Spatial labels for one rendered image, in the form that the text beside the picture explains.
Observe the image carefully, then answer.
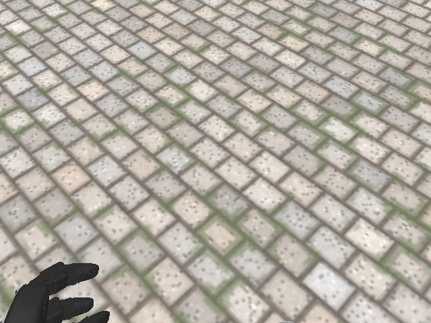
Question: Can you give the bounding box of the left robot hand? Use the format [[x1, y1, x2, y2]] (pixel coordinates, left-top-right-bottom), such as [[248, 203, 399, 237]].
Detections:
[[0, 262, 110, 323]]

